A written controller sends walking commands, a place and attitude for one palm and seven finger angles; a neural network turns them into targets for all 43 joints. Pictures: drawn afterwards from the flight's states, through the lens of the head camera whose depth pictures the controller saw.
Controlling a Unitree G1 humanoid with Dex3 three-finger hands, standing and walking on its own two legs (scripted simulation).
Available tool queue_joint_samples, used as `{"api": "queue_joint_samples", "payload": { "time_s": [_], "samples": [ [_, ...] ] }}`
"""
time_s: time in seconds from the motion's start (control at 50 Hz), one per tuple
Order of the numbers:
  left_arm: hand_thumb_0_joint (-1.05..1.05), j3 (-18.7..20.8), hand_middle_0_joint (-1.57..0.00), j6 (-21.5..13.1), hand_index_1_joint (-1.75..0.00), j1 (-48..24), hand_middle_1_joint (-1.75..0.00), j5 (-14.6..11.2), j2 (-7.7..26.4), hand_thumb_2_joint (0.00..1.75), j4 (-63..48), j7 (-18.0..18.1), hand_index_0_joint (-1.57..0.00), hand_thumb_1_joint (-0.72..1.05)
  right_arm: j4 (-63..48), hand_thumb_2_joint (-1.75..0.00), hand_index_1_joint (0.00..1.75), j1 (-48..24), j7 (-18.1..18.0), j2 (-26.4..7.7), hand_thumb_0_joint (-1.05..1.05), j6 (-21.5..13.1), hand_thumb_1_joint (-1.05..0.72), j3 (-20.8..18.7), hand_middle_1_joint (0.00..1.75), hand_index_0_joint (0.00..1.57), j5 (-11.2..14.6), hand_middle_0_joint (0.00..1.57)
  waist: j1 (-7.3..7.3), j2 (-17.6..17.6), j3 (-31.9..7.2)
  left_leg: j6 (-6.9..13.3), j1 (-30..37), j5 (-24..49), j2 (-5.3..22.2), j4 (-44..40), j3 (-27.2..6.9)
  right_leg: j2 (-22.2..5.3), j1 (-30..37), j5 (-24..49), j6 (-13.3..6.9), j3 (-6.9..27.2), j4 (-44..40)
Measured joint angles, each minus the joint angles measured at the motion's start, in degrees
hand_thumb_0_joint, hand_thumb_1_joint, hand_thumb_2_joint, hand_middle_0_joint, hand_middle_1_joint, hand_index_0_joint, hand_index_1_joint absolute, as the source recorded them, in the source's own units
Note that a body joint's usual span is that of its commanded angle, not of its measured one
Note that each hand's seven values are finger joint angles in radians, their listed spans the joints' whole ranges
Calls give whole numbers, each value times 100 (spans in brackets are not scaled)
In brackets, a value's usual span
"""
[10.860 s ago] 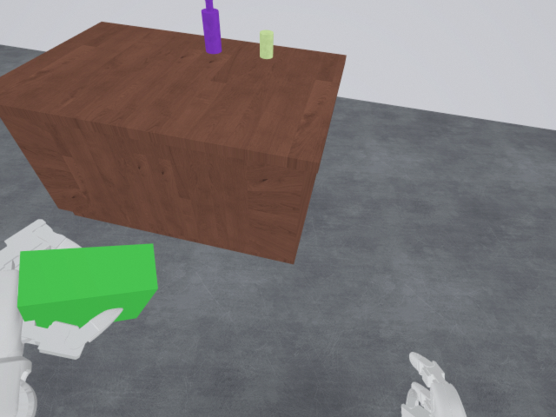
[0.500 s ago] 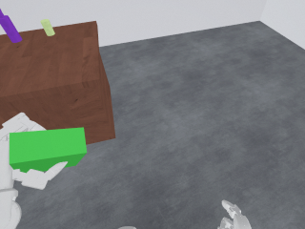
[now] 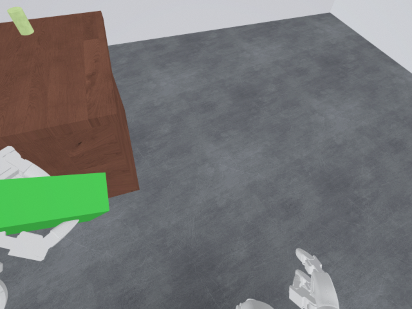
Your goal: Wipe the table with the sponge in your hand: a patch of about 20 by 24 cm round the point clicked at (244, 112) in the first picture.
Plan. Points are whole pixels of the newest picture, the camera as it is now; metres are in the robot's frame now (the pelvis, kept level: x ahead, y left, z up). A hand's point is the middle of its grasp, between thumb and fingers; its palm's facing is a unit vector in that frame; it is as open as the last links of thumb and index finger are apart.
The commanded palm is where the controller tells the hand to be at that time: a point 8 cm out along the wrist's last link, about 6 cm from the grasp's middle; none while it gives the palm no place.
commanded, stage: take the last steps up to it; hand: left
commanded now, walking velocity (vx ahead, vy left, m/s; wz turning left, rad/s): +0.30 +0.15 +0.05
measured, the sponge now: (66, 203) +0.23 +0.21 +0.16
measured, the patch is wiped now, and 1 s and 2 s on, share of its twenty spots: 0.00 0.00 0.00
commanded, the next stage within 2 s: come to a stop and stand still in 1.60 s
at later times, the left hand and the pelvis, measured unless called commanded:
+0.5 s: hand (21, 132) +0.34 +0.30 +0.18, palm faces +0.41 -0.79 -0.45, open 9.0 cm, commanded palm +0.28 +0.35 +0.18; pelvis +0.12 +0.07 -0.02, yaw +1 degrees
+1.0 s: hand (30, 104) +0.41 +0.33 +0.17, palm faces +0.42 -0.79 -0.45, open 9.0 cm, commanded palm +0.35 +0.37 +0.18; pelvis +0.20 +0.09 +0.01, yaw +2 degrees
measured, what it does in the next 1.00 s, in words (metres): walks ahead: right foot, then left foot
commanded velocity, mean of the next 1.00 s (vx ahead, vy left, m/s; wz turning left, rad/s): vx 0.27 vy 0.15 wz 0.02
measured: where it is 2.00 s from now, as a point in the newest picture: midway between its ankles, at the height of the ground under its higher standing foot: (157, 284)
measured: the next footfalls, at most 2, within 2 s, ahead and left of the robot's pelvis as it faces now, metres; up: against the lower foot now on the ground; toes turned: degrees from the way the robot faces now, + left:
right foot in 0.08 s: +0.10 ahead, -0.09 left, +0.00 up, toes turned -11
left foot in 0.46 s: +0.23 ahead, +0.20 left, +0.00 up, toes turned +11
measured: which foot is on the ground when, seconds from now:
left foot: down 0.00-0.10, up 0.12-0.44, down 0.46-0.82, up 0.84-1.00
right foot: up 0.00-0.06, down 0.08-0.46, up 0.48-0.78, down 0.80-1.00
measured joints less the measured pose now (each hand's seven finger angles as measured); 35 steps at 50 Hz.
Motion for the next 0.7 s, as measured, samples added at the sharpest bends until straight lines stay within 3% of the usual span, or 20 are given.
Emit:
{"api": "queue_joint_samples", "payload": {
  "time_s": [0.08, 0.14, 0.2, 0.24, 0.28, 0.34, 0.42, 0.46, 0.52, 0.58, 0.62, 0.7],
  "samples": [
    [0, -10, -86, -22, -138, 184, -138, -8, 160, 106, -79, -51, -86, -42, 4, -90, 30, 196, -26, 38, 1, 37, -91, 107, 30, 21, -6, 20, 7, 196, -41, -92, 58, -386, 39, 387, -65, 135, 580, 753, -94, -301, -1669],
    [0, -41, -86, -39, -138, -79, -138, 9, 107, 106, 214, -119, -86, -42, 260, -90, 30, 96, -15, -109, 1, 233, -91, 58, 30, 21, -3, 20, 51, 382, 38, -77, -559, -841, 15, 2120, -465, 135, 650, 727, -501, -409, -1410],
    [0, 0, -86, -35, -138, -167, -138, -42, -94, 106, 540, -153, -86, -42, 447, -90, 30, -6, 37, -276, 1, 426, -91, 14, 30, 21, -10, 20, 110, 322, 93, -182, -1306, -605, -142, 3775, -774, 51, 867, 604, -466, -330, -1542],
    [0, -11, -86, -44, -138, -89, -138, -14, -222, 106, 621, -139, -86, -42, 441, -90, 30, -14, 57, -385, 1, 466, -91, -24, 30, 21, -28, 20, 86, 292, 104, -239, -1710, -296, -75, 4094, -846, 15, 1041, 684, -393, -327, -1808],
    [0, -73, -86, -51, -138, 0, -138, 20, -287, 106, 551, -121, -86, -42, 372, -90, 30, -2, 62, -475, 1, 467, -91, -76, 30, 20, -45, 20, 73, 204, 149, -254, -1919, -56, 40, 3723, -816, -56, 1196, 750, -343, -320, -2041],
    [0, -161, -86, -80, -138, 130, -138, 65, -265, 106, 236, -87, -86, -42, 207, -90, 30, 33, 53, -577, 1, 423, -91, -163, 30, 20, -73, 20, 90, 21, 243, -213, -1815, 134, 181, 2371, -617, -206, 1364, 755, -220, -272, -2213],
    [0, -113, -86, -123, -138, 231, -138, 96, -100, 106, -247, -8, -86, -42, 4, -90, 30, 80, -15, -644, 1, 340, -91, -279, 30, 20, -89, 20, 138, -170, 285, -153, -1153, 424, 97, 674, -291, -404, 1507, 510, 18, -136, -2027],
    [0, -20, -86, -180, -138, 190, -138, 87, -16, 106, -399, 37, -86, -42, -155, -90, 30, 136, -63, -712, 1, 291, -91, -331, 30, 20, -71, 20, 153, -71, 173, -69, -703, 730, 61, -12, -202, -422, 1402, 212, 99, -75, -1526],
    [0, 127, -86, -259, -138, -331, -138, 63, 190, 106, -68, 58, -86, -42, -111, -90, 30, -68, -94, -437, 1, 243, -91, -395, 30, 20, -17, 20, 96, -203, 185, 89, -832, 542, -36, 563, -130, -311, 699, -612, -9, 433, 492],
    [0, 237, -86, -147, -138, -492, -138, 20, 232, 106, 215, 10, -86, -42, -26, -90, 30, -171, -43, -131, 1, 195, -91, -210, 30, 20, 24, 19, 22, -193, 29, 146, -769, 353, -42, 519, -91, -112, 8, -545, 4, 430, 1704],
    [0, 238, -86, -98, -138, -368, -138, -25, 161, 106, 134, -16, -86, -42, -4, -90, 30, -151, 2, 28, 1, 121, -91, -75, 30, 20, 31, 20, 3, -146, -52, 148, -674, 391, -38, 341, -51, -86, -248, -349, 31, 284, 1633],
    [0, 46, -86, -105, -138, -28, -138, -49, 20, 106, -129, -80, -86, -42, 23, -90, 30, 26, 23, 170, 1, 5, -91, 124, 30, 20, 5, 20, 44, 24, -113, 149, -460, 423, -71, 51, -29, -59, -155, 20, 63, 15, 333]
  ]
}}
